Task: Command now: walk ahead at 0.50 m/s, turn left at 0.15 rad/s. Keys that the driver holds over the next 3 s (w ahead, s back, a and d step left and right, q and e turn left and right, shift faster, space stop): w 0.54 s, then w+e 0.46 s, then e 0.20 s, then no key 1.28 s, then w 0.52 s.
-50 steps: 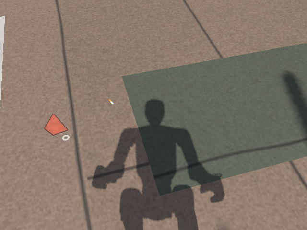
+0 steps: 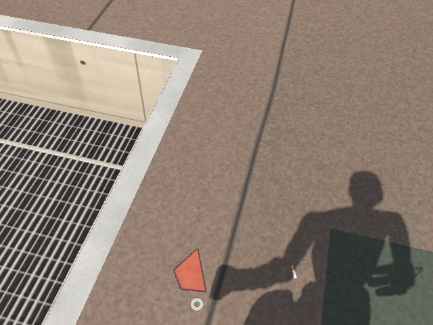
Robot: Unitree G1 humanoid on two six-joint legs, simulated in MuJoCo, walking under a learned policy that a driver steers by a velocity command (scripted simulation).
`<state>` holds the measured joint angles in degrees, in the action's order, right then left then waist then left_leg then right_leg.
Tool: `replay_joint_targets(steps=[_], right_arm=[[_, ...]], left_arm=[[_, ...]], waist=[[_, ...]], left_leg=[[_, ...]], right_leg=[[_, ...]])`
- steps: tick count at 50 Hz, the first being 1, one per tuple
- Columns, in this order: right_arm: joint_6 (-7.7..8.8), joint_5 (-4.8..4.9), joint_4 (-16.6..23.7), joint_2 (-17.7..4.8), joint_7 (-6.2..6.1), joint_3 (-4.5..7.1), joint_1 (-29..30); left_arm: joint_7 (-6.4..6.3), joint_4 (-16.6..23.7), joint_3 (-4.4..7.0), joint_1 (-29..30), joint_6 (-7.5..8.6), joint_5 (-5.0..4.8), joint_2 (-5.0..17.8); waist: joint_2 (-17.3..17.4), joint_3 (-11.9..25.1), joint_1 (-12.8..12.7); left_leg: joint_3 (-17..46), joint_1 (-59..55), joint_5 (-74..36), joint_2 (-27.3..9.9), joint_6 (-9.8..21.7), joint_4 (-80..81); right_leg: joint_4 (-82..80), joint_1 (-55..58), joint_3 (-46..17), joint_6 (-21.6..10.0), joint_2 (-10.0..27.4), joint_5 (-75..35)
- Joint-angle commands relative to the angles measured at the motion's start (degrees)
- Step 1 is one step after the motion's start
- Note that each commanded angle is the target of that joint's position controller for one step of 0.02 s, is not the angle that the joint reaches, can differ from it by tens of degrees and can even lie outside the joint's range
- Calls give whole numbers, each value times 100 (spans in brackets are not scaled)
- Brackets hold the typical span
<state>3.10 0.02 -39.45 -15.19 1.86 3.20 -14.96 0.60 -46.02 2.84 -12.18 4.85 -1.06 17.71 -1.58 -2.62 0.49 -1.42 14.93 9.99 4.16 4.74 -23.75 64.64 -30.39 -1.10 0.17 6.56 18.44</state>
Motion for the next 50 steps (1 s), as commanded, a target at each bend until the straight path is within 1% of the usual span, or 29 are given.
replay_joint_targets(steps=[1, 3, 6, 8, 11, 14, 15, 16, 17, 18, 19, 20, 21, 22, 23, 26, 30, 34, 36, 38, 40, 41, 42, 43, 44, 45, 46, 48, 50], right_arm=[[197, -18, 296, -796, -63, 215, 143], [194, -15, 178, -834, -120, 223, 38], [161, 16, 16, -915, -167, 237, -165], [149, 57, -142, -1004, -174, 263, -419], [93, 107, -348, -1060, -188, 294, -617], [6, 126, -473, -1135, -239, 336, -612], [-28, 122, -476, -1164, -253, 338, -517], [-65, 94, -479, -1055, -264, 289, -499], [-84, -12, -379, -798, -291, 166, -619], [22, 1, -290, -177, -232, -11, -1395], [115, 70, -360, -655, -212, 70, -1023], [174, 201, -197, -962, -185, 163, -472], [198, 192, -113, -917, -207, 139, -121], [201, 105, -79, -868, -221, 150, 66], [168, 72, -103, -817, -224, 168, -39], [53, 54, -192, -569, -229, 125, -214], [75, -26, 32, -464, -244, 84, 542], [182, 10, 184, -310, -166, 26, 1319], [230, 54, 284, -310, -104, 22, 1691], [280, 80, 357, -378, -45, 44, 1855], [324, 87, 313, -562, -22, 110, 1652], [340, 72, 239, -647, -19, 163, 1356], [352, 48, 40, -851, -49, 279, 679], [366, -52, -107, -1181, -93, 394, -271], [294, -53, -199, -1662, -118, 501, -750], [252, 26, -232, -1333, -111, 428, -902], [263, 37, -175, -905, -128, 306, -507], [255, -18, -192, -526, -129, 180, 189], [293, -76, -257, -341, -135, 145, 492]], left_arm=[[-36, 268, 108, -130, -63, 71, 385], [-33, 368, 71, 249, -67, 103, 293], [38, 474, 3, 804, -8, 73, 154], [88, 565, -21, 1150, 16, 33, 145], [167, 711, -4, 1440, 38, 9, 256], [222, 711, 50, 1236, 65, 23, 411], [210, 617, 108, 862, 73, 30, 512], [166, 378, 232, 92, 71, 49, 721], [122, 212, 335, -839, 62, 101, 1092], [138, 86, 441, -1201, 32, 109, 1556], [156, 93, 292, -1249, 37, 2, 992], [143, 154, 208, -828, 50, 18, 783], [127, 222, 174, -452, 41, 74, 675], [130, 238, 134, -209, 45, 114, 541], [125, 254, 94, -84, 76, 175, 425], [107, 168, 109, -96, 141, 119, 462], [6, 1, 174, -386, 100, 68, 669], [-78, -148, 210, -756, 11, -16, 754], [-103, -221, 223, -1001, -63, -39, 757], [-138, -246, 244, -1081, -140, -61, 772], [-178, -226, 290, -1007, -196, -55, 836], [-190, -206, 303, -902, -224, -46, 837], [-189, -166, 263, -838, -237, -27, 722], [-174, -23, 146, -767, -237, 56, 399], [-155, 103, -27, -1567, -158, 102, -207], [-135, 61, 13, -1623, -97, -95, 110], [-144, 130, 165, -1015, -90, -203, 631], [-156, 241, 229, -481, -142, -104, 625], [-115, 242, 264, -603, -270, -94, 423]], waist=[[433, 364, -143], [400, 190, -45], [453, 41, 177], [468, -53, 326], [488, -171, 362], [595, -20, 164], [643, 214, -69], [549, 729, -432], [54, 1587, -740], [-1517, 2262, -375], [-1112, 2283, -652], [-750, 1398, -626], [-307, 938, -496], [-178, 560, -373], [-321, 508, -188], [-314, 419, -20], [-110, 137, -158], [-142, 3, -408], [-123, -17, -540], [-241, -26, -514], [-382, 51, -317], [-444, 190, -122], [-361, 581, 214], [-3, 1433, 620], [1544, 2316, 341], [1857, 2571, 467], [1162, 1558, 536], [749, 609, 270], [977, 335, -5]], left_leg=[[1367, -501, -1583, -1593, 1142, 1424], [1051, -510, -1650, -1471, 1041, 1514], [661, -485, -1383, -1287, 815, 1559], [677, -618, -1053, -1384, 785, 1575], [808, -1246, -1089, -1682, 729, 1344], [880, -1767, -1870, -1859, 565, 887], [776, -1797, -2745, -1750, 473, 423], [548, -1607, -3360, -1438, 328, -542], [302, -661, -2186, -1101, 113, -2151], [208, 1706, 1402, -42, -361, -4202], [933, 2428, 2324, -147, -325, -4867], [868, 2841, 1885, -461, -251, -4999], [683, 2755, 1393, -746, -219, -4790], [625, 2637, 1052, -921, -236, -4449], [680, 2290, 779, -1082, -240, -4225], [585, 2066, 520, -1186, -372, -3770], [523, 2469, -574, -1184, -608, -2571], [378, 2022, -1520, -877, -720, -1225], [358, 1845, -1630, -746, -736, -899], [466, 1742, -1413, -687, -669, -593], [518, 1361, -1002, -647, -548, -395], [451, 908, -839, -592, -435, -272], [366, -83, -804, -560, -262, -140], [980, -1704, -833, -1288, 66, -420], [3072, -3842, -544, -2728, 807, -327], [4496, -3851, 1220, -2987, 1086, 425], [3741, -3048, 1767, -2691, 809, 674], [2345, -1583, 839, -2223, 539, 986], [1468, -836, 69, -1947, 439, 1266]], right_leg=[[-466, -555, -154, 166, 237, -643], [-1202, -720, -143, 246, 226, -1326], [-2412, -445, -6, 215, 27, -2322], [-2862, -311, 47, 177, -101, -2586], [-3296, -510, -56, -8, -162, -2283], [-3517, -191, 23, -252, -290, -1600], [-3626, 384, 203, -369, -464, -1469], [-3688, 1480, 354, -533, -616, -1548], [-3473, 3137, -546, -862, 204, -1808], [-4053, 5092, -3294, -1821, 1494, -476], [-4725, 5128, -4126, -1772, 1483, 739], [-4858, 4447, -3359, -1500, 1345, 848], [-4930, 3701, -2735, -1353, 1134, 418], [-5080, 3046, -2275, -1336, 949, -128], [-5202, 2650, -1961, -1286, 789, -595], [-5559, 2224, -1393, -1397, 664, -1298], [-5768, 2237, -962, -1381, 506, -1904], [-5648, 2194, -641, -1188, 267, -1958], [-5459, 2324, -740, -1175, 339, -1884], [-5180, 2577, -974, -1111, 471, -1806], [-4853, 2731, -1210, -995, 602, -1869], [-4555, 2684, -1244, -932, 586, -2146], [-3851, 2493, -1089, -786, 310, -2556], [-2384, 1692, -843, -583, -68, -1840], [-332, -326, -217, -196, -927, 1112], [724, -1187, -643, -161, -742, 1592], [1029, -1529, -694, -184, -473, 1069], [758, -1239, -528, -144, -97, 193], [446, -699, -560, -94, 104, -183]])
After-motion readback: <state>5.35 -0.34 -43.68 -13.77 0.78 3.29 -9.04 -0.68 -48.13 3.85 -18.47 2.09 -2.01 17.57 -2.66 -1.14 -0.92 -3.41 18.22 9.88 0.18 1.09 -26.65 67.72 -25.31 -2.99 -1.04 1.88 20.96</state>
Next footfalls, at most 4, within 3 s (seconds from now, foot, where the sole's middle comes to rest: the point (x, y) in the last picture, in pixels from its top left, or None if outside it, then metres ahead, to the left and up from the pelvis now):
0.32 right None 0.37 -0.16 -0.78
0.86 left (196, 263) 0.66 0.08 -0.78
1.32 right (283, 231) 0.78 -0.22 -0.78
1.66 left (212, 219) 0.82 0.02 -0.78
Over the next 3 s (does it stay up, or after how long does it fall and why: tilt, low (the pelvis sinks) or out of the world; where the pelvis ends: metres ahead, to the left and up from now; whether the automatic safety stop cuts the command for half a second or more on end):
stays up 0.88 -0.19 0.01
